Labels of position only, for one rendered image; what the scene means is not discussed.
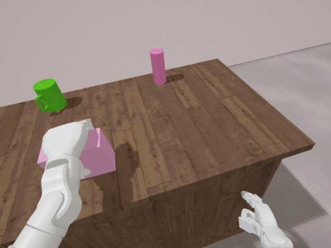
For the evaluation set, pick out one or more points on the right robot forearm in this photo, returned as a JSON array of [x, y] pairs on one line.
[[273, 237]]

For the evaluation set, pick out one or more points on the left robot forearm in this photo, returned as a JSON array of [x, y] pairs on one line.
[[59, 206]]

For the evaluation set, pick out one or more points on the right robot hand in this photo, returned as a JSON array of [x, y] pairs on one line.
[[252, 222]]

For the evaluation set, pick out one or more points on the sponge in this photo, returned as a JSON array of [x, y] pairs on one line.
[[98, 156]]

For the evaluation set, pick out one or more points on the left robot hand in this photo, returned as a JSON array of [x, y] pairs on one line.
[[69, 139]]

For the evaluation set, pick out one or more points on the table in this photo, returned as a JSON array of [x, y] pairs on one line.
[[184, 152]]

